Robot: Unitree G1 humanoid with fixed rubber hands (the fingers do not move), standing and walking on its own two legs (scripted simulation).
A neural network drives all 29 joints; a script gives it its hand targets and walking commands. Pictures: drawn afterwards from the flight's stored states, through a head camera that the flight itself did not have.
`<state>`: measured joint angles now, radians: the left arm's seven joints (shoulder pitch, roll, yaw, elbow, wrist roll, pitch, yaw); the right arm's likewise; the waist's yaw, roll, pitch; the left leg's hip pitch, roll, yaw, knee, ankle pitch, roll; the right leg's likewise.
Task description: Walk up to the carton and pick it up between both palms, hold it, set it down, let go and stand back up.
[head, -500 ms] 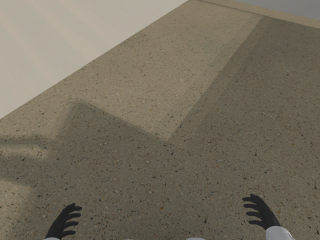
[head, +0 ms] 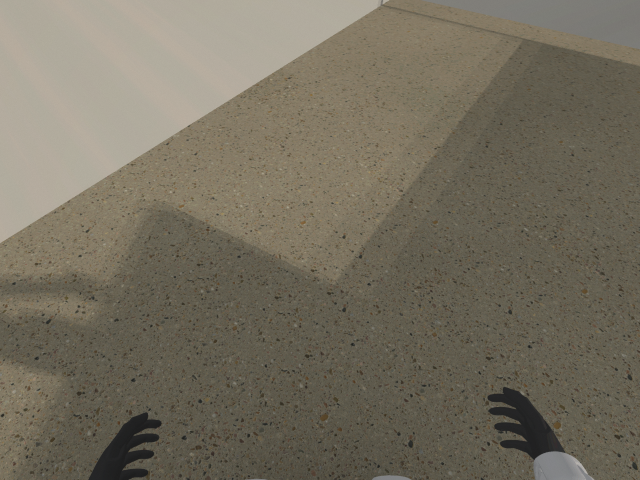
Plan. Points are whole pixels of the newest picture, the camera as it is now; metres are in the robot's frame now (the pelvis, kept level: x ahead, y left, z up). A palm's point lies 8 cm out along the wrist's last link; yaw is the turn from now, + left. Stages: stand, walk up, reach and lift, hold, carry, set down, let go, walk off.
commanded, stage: stand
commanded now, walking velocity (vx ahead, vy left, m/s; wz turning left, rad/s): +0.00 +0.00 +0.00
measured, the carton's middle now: out of the picture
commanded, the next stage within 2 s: walk up in 0.36 s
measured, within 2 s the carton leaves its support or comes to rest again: neither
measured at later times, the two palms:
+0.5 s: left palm out of the picture +0.12 +0.27 -0.08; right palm (548, 460) +0.14 -0.28 -0.07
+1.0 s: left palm out of the picture +0.10 +0.20 -0.08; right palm out of the picture -0.01 -0.41 -0.07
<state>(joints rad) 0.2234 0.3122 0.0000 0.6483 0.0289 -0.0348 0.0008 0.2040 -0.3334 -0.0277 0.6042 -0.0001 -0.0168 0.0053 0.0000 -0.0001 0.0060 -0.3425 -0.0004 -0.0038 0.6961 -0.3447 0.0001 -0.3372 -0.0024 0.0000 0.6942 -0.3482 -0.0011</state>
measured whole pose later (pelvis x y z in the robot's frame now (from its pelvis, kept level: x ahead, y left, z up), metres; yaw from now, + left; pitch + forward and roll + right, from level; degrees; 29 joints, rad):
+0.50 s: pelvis -0.01 +0.00 +0.00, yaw +0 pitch -1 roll +0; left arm 0.22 0.32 0.00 0.69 0.03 -0.03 0.00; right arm 0.20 -0.34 -0.03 0.63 0.00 -0.02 0.01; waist 0.00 0.00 0.01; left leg -0.34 0.00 0.00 0.70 -0.34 0.00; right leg -0.33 0.00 0.00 0.69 -0.34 0.00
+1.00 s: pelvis -0.07 -0.06 +0.00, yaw -18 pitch +1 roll +2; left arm 0.28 0.38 0.00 0.70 0.05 0.06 -0.09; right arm 0.14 -0.44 -0.10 0.63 0.00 0.02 -0.02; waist 0.02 0.03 0.05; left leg -0.54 0.05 0.07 1.04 -0.54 0.01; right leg -0.49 0.05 0.06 0.67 -0.19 -0.05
